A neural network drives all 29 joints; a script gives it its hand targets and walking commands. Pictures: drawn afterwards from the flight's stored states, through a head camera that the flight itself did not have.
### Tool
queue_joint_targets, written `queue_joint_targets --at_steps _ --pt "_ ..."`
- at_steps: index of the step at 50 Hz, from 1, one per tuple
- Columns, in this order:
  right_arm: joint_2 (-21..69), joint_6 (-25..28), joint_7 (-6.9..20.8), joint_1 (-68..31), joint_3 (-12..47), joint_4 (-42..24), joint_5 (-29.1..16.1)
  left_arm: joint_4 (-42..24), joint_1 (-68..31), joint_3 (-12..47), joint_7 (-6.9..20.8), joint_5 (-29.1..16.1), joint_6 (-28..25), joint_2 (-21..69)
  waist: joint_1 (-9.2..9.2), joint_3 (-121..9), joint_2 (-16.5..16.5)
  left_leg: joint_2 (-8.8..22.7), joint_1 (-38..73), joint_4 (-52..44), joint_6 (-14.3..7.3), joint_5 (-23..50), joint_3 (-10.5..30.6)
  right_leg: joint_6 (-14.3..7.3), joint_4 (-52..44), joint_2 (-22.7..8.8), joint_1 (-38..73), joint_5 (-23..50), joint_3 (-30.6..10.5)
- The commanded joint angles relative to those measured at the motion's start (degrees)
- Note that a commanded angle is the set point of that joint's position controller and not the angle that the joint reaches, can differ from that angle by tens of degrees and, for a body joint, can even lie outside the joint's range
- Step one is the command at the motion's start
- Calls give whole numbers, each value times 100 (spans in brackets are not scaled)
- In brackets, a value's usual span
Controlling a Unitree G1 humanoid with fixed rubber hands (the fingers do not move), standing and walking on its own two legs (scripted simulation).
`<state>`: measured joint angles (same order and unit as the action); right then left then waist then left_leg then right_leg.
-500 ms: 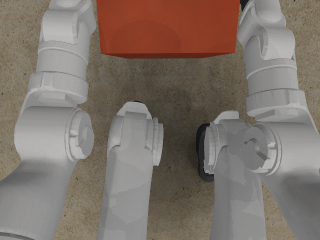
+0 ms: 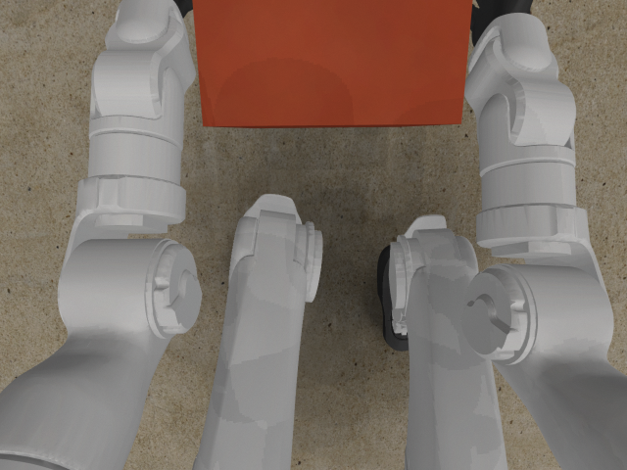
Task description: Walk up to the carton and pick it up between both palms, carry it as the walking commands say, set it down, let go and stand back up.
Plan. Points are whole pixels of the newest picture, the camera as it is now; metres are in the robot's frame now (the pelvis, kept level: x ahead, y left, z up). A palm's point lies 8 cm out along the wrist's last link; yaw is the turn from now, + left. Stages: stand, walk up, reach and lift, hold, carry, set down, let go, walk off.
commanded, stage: reach and lift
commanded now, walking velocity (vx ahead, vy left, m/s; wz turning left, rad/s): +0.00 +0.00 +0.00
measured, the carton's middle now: (328, 28) +0.53 +0.07 -0.18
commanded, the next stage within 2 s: none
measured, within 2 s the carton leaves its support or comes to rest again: neither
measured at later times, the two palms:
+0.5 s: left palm out of the picture +0.50 +0.21 -0.05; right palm (553, 5) +0.52 -0.09 -0.04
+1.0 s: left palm out of the picture +0.49 +0.21 +0.02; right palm out of the picture +0.50 -0.09 +0.03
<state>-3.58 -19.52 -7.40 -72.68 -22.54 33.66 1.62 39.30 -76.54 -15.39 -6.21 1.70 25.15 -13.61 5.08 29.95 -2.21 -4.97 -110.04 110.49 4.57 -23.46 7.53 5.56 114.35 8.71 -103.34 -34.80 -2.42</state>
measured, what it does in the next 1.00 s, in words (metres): rises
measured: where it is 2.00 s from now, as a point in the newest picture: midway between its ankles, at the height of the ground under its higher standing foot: (331, 296)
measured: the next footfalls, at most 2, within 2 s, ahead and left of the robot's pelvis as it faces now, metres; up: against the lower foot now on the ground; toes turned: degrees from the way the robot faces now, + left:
none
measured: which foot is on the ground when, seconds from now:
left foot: down 0.00-1.00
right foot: down 0.00-1.00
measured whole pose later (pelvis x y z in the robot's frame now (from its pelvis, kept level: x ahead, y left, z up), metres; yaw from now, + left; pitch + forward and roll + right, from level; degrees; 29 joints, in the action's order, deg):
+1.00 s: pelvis -0.01 +0.00 +0.11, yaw +2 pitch +16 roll -3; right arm -1.5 -22.3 -6.3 -64.0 -22.6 28.4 2.6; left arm 33.5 -69.1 -16.8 -6.1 4.7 28.6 -8.9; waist 3.9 29.9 -1.4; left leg -5.4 -86.3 90.4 4.7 -20.0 9.1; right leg 4.3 93.6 8.4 -80.6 -29.5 -3.5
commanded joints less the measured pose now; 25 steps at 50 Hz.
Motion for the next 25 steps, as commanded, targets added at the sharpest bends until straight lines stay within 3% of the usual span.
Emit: queue_joint_targets --at_steps 1,5,8,18,25 --pt "6008 -77 1401 -4445 3477 -368 -764 -1483 -4347 3170 1558 -1154 -462 6475 -122 -13331 498 -215 5626 -1101 -163 1040 -1312 -358 -1439 325 1884 993 915" --pt "5996 -118 1447 -4484 3456 -524 -752 -1464 -4329 3215 1583 -1152 -400 6622 -159 -13498 586 -227 5753 -1261 -149 925 -1308 -384 -1601 310 2062 978 887" --pt "6030 -180 1483 -4538 3528 -579 -801 -1552 -4371 3228 1564 -1188 -348 6667 -195 -13747 446 -209 6026 -1398 -157 909 -1237 -371 -1704 313 2107 943 940" --pt "6177 -300 1508 -4521 3745 -774 -919 -1729 -4274 3290 1566 -1153 -206 6790 -45 -13850 444 -242 6312 -1808 -195 724 -1239 -330 -2121 315 2718 918 830" --pt "6203 -298 1532 -4340 3749 -800 -879 -1742 -4162 3382 1603 -1187 -195 6946 -202 -13855 471 -262 6546 -2079 -175 728 -1198 -346 -2415 314 3046 1047 748"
